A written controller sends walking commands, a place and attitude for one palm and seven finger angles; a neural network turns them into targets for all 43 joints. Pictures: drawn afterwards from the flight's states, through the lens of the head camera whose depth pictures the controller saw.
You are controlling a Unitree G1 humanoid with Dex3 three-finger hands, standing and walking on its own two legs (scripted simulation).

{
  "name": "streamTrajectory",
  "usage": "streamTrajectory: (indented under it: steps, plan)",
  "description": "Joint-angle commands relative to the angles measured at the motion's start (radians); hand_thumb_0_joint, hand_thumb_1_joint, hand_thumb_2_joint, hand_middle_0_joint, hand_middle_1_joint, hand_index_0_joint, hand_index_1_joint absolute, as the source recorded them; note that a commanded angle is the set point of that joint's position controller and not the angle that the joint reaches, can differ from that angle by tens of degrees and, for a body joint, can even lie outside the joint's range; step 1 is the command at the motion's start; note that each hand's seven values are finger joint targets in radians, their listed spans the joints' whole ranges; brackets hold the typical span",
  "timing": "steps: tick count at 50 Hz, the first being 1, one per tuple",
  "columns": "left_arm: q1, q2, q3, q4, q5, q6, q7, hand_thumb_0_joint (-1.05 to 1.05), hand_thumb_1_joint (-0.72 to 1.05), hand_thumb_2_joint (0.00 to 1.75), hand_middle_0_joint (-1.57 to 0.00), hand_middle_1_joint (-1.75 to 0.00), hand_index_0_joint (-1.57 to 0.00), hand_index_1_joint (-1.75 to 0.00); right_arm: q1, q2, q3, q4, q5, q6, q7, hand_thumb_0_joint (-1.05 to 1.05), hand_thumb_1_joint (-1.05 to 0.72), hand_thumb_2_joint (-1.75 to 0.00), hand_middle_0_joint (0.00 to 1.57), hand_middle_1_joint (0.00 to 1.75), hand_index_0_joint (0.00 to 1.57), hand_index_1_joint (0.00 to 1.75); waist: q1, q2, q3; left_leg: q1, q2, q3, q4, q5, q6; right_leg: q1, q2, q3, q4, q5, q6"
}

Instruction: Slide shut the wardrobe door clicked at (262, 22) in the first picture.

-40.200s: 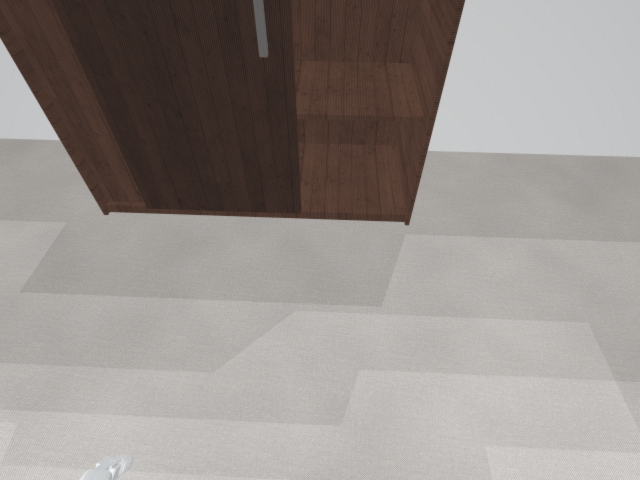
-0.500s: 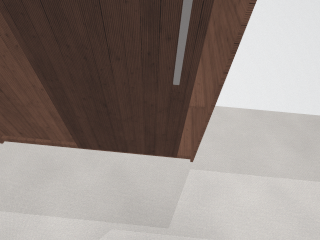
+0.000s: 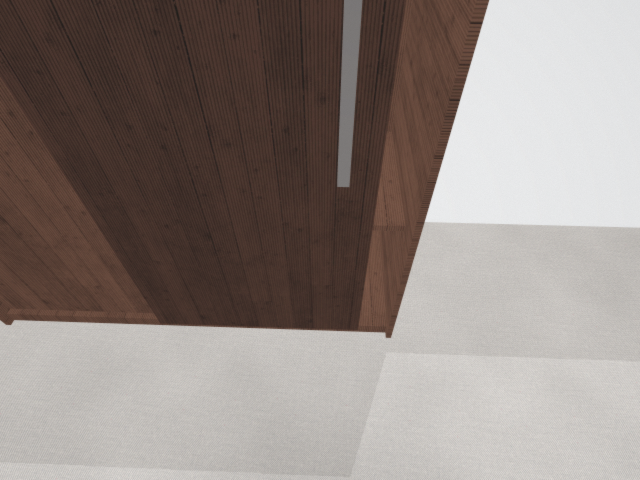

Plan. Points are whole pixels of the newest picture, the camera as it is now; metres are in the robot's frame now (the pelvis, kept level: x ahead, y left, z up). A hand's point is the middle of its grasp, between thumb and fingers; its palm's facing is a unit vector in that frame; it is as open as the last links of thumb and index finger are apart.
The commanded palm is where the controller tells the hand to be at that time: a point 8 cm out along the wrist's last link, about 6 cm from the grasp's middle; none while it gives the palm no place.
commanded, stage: let the arm hang, fingers relaxed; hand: left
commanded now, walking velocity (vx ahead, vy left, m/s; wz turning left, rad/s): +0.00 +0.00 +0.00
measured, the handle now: (347, 97) +0.66 -0.01 +0.14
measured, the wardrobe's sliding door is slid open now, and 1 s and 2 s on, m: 0.10 0.10 0.10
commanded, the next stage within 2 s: look to check the result in 0.16 s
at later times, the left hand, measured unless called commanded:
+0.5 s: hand out of the picture +0.03 +0.16 -0.17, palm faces +0.02 -0.98 -0.20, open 7.4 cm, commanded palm none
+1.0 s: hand out of the picture +0.05 +0.16 -0.18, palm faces +0.02 -0.98 -0.20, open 7.4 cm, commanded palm none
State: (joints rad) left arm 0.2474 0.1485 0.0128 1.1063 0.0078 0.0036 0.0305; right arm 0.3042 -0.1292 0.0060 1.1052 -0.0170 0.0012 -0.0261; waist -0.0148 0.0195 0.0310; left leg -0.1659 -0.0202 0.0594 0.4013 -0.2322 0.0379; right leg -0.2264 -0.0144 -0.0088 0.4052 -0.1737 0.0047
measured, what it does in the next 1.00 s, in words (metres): stands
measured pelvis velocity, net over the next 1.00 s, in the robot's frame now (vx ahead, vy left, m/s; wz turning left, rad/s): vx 0.04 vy -0.01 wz -0.02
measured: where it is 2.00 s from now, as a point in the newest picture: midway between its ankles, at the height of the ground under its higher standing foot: outside the picture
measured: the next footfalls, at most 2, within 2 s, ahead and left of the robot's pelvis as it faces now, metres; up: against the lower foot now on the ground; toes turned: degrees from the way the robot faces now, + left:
left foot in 1.48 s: +0.19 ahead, +0.03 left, +0.00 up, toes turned -5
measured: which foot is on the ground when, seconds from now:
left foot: down 0.00-1.00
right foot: down 0.00-1.00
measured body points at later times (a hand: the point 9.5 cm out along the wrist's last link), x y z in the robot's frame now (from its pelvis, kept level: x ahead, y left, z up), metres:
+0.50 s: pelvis +0.03 -0.01 +0.00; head +0.05 -0.01 +0.45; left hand +0.03 +0.22 -0.16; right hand +0.02 -0.22 -0.16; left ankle -0.01 +0.09 -0.74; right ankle +0.03 -0.12 -0.74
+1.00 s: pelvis +0.04 -0.01 +0.00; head +0.07 -0.02 +0.45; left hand +0.05 +0.21 -0.16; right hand +0.03 -0.23 -0.17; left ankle -0.01 +0.09 -0.74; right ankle +0.03 -0.12 -0.74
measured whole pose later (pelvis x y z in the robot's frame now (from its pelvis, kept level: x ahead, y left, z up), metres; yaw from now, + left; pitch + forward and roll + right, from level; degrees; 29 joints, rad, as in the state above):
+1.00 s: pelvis +0.04 -0.01 +0.00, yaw -1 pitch +0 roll +0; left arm 0.25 0.15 0.02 1.12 0.00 0.00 0.03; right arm 0.28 -0.13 0.00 1.13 -0.02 0.00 -0.04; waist -0.01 0.01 0.04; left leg -0.10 0.01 0.07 0.39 -0.29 0.01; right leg -0.17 0.01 0.00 0.42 -0.24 -0.02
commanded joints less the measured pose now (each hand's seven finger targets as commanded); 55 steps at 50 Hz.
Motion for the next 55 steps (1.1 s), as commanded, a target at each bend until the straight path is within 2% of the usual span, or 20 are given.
streamTrajectory:
  steps: [1, 4, 6, 11, 18, 20, 24, 28, 32, 36, 41, 42, 44, 46, 49, 51, 52, 53, 54, 55]
  plan:
    - [0.069, 0.106, 0.019, -0.023, 0.002, -0.016, 0.008, 0.00, 0.90, 0.90, -0.20, -0.30, -0.20, -0.30, 0.071, -0.090, -0.020, -0.014, -0.001, -0.013, -0.010, 0.00, -0.90, -0.90, 0.20, 0.30, 0.20, 0.30, 0.008, 0.007, 0.036, -0.035, 0.115, -0.108, -0.099, 0.071, 0.011, 0.009, -0.066, 0.070, -0.061, 0.041, -0.041]
    - [0.066, 0.104, 0.019, -0.020, 0.000, -0.019, 0.008, 0.00, 0.90, 0.90, -0.20, -0.30, -0.20, -0.30, 0.069, -0.092, -0.020, -0.013, 0.000, -0.016, -0.012, 0.00, -0.90, -0.90, 0.20, 0.30, 0.20, 0.30, 0.005, 0.006, 0.010, -0.010, 0.116, -0.102, -0.090, 0.115, 0.008, 0.026, -0.067, 0.073, -0.059, 0.080, -0.042]
    - [0.060, 0.105, 0.018, -0.019, 0.000, -0.017, 0.008, 0.00, 0.90, 0.90, -0.20, -0.30, -0.20, -0.30, 0.067, -0.094, -0.020, -0.011, 0.000, -0.015, -0.013, 0.00, -0.90, -0.90, 0.20, 0.30, 0.20, 0.30, 0.004, 0.012, 0.026, -0.005, 0.119, -0.100, -0.091, 0.125, 0.007, 0.017, -0.067, 0.072, -0.058, 0.081, -0.042]
    - [0.063, 0.103, 0.018, -0.013, 0.000, -0.020, 0.010, 0.00, 0.90, 0.90, -0.20, -0.30, -0.20, -0.30, 0.063, -0.096, -0.021, -0.007, 0.002, -0.015, -0.014, 0.00, -0.90, -0.90, 0.20, 0.30, 0.20, 0.30, 0.002, -0.025, 0.005, 0.021, 0.121, -0.094, -0.084, 0.150, 0.007, 0.031, -0.069, 0.075, -0.061, 0.116, -0.042]
    - [0.063, 0.103, 0.016, -0.008, -0.001, -0.021, 0.010, 0.00, 0.90, 0.90, -0.20, -0.30, -0.20, -0.30, 0.055, -0.098, -0.019, -0.001, 0.002, -0.013, -0.015, 0.00, -0.90, -0.90, 0.20, 0.30, 0.20, 0.30, 0.001, -0.009, 0.016, 0.032, 0.122, -0.086, -0.083, 0.151, 0.003, 0.032, -0.070, 0.081, -0.070, 0.128, -0.042]
    - [0.066, 0.104, 0.015, -0.007, 0.000, -0.020, 0.011, 0.00, 0.90, 0.90, -0.20, -0.30, -0.20, -0.30, 0.055, -0.098, -0.020, -0.002, 0.004, -0.011, -0.015, 0.00, -0.90, -0.90, 0.20, 0.30, 0.20, 0.30, 0.001, -0.027, 0.032, 0.028, 0.120, -0.087, -0.084, 0.142, 0.003, 0.026, -0.068, 0.080, -0.074, 0.120, -0.043]
    - [0.065, 0.099, 0.015, -0.005, -0.002, -0.022, 0.011, 0.00, 0.90, 0.90, -0.20, -0.30, -0.20, -0.30, 0.053, -0.100, -0.018, 0.003, 0.001, -0.014, -0.017, 0.00, -0.90, -0.90, 0.20, 0.30, 0.20, 0.30, 0.000, -0.012, 0.011, 0.047, 0.123, -0.082, -0.081, 0.173, 0.002, 0.041, -0.070, 0.082, -0.069, 0.157, -0.043]
    - [0.060, 0.100, 0.017, -0.005, -0.001, -0.020, 0.011, 0.00, 0.90, 0.90, -0.20, -0.30, -0.20, -0.30, 0.051, -0.099, -0.016, 0.006, 0.001, -0.014, -0.018, 0.00, -0.90, -0.90, 0.20, 0.30, 0.20, 0.30, 0.000, 0.001, 0.025, 0.044, 0.127, -0.081, -0.088, 0.179, 0.000, 0.040, -0.069, 0.080, -0.067, 0.152, -0.043]
    - [0.061, 0.104, 0.017, -0.005, -0.002, -0.021, 0.011, 0.00, 0.90, 0.90, -0.20, -0.30, -0.20, -0.30, 0.053, -0.102, -0.015, 0.006, 0.001, -0.016, -0.019, 0.00, -0.90, -0.90, 0.20, 0.30, 0.20, 0.30, 0.002, -0.007, 0.004, 0.059, 0.128, -0.080, -0.080, 0.206, 0.000, 0.055, -0.071, 0.076, -0.061, 0.184, -0.044]
    - [0.061, 0.102, 0.017, -0.005, -0.002, -0.020, 0.011, 0.00, 0.90, 0.90, -0.20, -0.30, -0.20, -0.30, 0.048, -0.100, -0.015, 0.010, 0.002, -0.014, -0.019, 0.00, -0.90, -0.90, 0.20, 0.30, 0.20, 0.30, 0.001, -0.018, 0.027, 0.053, 0.128, -0.078, -0.084, 0.192, 0.000, 0.046, -0.071, 0.076, -0.069, 0.174, -0.044]
    - [0.064, 0.107, 0.019, -0.008, -0.002, -0.022, 0.012, 0.00, 0.90, 0.90, -0.20, -0.30, -0.20, -0.30, 0.054, -0.100, -0.016, 0.013, 0.002, -0.016, -0.019, 0.00, -0.90, -0.90, 0.20, 0.30, 0.20, 0.30, 0.002, -0.022, 0.005, 0.064, 0.126, -0.076, -0.079, 0.208, -0.001, 0.066, -0.075, 0.074, -0.065, 0.206, -0.045]
    - [0.060, 0.104, 0.019, -0.007, -0.002, -0.022, 0.012, 0.00, 0.90, 0.90, -0.20, -0.30, -0.20, -0.30, 0.049, -0.099, -0.016, 0.013, 0.002, -0.015, -0.020, 0.00, -0.90, -0.90, 0.20, 0.30, 0.20, 0.30, 0.002, -0.021, 0.018, 0.062, 0.125, -0.077, -0.081, 0.211, -0.001, 0.058, -0.073, 0.075, -0.064, 0.210, -0.045]
    - [0.060, 0.104, 0.019, -0.007, -0.003, -0.022, 0.011, 0.00, 0.90, 0.90, -0.20, -0.30, -0.20, -0.30, 0.052, -0.098, -0.016, 0.014, 0.002, -0.015, -0.020, 0.00, -0.90, -0.90, 0.20, 0.30, 0.20, 0.30, 0.002, -0.022, 0.019, 0.059, 0.125, -0.076, -0.083, 0.203, -0.002, 0.063, -0.075, 0.074, -0.068, 0.205, -0.045]
    - [0.066, 0.097, 0.021, -0.001, -0.002, -0.016, 0.010, 0.00, 0.90, 0.90, -0.20, -0.30, -0.20, -0.30, 0.063, -0.094, -0.017, 0.021, -0.002, -0.010, -0.020, 0.00, -0.90, -0.90, 0.20, 0.30, 0.20, 0.30, -0.003, -0.017, 0.020, 0.069, 0.130, -0.069, -0.072, 0.125, 0.001, 0.045, -0.060, 0.069, -0.055, 0.105, -0.050]
    - [0.050, 0.094, 0.031, -0.018, 0.004, -0.005, -0.002, 0.00, 0.90, 0.90, -0.20, -0.30, -0.20, -0.30, 0.071, -0.124, -0.034, 0.018, -0.009, -0.001, -0.019, 0.00, -0.90, -0.90, 0.20, 0.30, 0.20, 0.30, -0.013, 0.023, 0.063, 0.076, 0.173, -0.107, -0.104, -0.061, 0.028, -0.057, -0.024, 0.046, 0.000, -0.099, -0.059]
    - [0.023, 0.091, 0.039, -0.048, 0.011, 0.001, -0.014, 0.00, 0.90, 0.90, -0.20, -0.30, -0.20, -0.30, 0.100, -0.164, -0.052, 0.014, -0.015, 0.002, -0.023, 0.00, -0.90, -0.90, 0.20, 0.30, 0.20, 0.30, -0.028, 0.092, 0.107, 0.106, 0.263, -0.216, -0.168, -0.167, 0.080, -0.183, 0.017, 0.002, 0.123, -0.164, -0.052]
    - [0.002, 0.087, 0.043, -0.069, 0.017, 0.004, -0.020, 0.00, 0.90, 0.90, -0.20, -0.30, -0.20, -0.30, 0.122, -0.183, -0.062, 0.012, -0.019, 0.003, -0.027, 0.00, -0.90, -0.90, 0.20, 0.30, 0.20, 0.30, -0.036, 0.116, 0.130, 0.131, 0.317, -0.272, -0.185, -0.151, 0.113, -0.254, 0.030, -0.024, 0.203, -0.182, -0.047]
    - [-0.025, 0.086, 0.048, -0.087, 0.022, 0.006, -0.025, 0.00, 0.90, 0.90, -0.20, -0.30, -0.20, -0.30, 0.141, -0.192, -0.069, 0.013, -0.023, 0.002, -0.029, 0.00, -0.90, -0.90, 0.20, 0.30, 0.20, 0.30, -0.045, 0.144, 0.149, 0.144, 0.363, -0.300, -0.189, -0.092, 0.144, -0.310, 0.021, -0.037, 0.287, -0.241, -0.042]
    - [-0.046, 0.087, 0.053, -0.107, 0.021, 0.006, -0.030, 0.00, 0.90, 0.90, -0.20, -0.30, -0.20, -0.30, 0.154, -0.194, -0.069, 0.011, -0.025, -0.004, -0.031, 0.00, -0.90, -0.90, 0.20, 0.30, 0.20, 0.30, -0.047, 0.144, 0.146, 0.162, 0.390, -0.310, -0.173, 0.020, 0.167, -0.336, -0.002, -0.019, 0.321, -0.291, -0.044]
    - [-0.058, 0.086, 0.056, -0.117, 0.020, 0.001, -0.033, 0.00, 0.90, 0.90, -0.20, -0.30, -0.20, -0.30, 0.162, -0.187, -0.067, 0.011, -0.025, -0.010, -0.032, 0.00, -0.90, -0.90, 0.20, 0.30, 0.20, 0.30, -0.045, 0.122, 0.146, 0.172, 0.401, -0.300, -0.150, 0.120, 0.174, -0.343, -0.013, -0.007, 0.324, -0.302, -0.048]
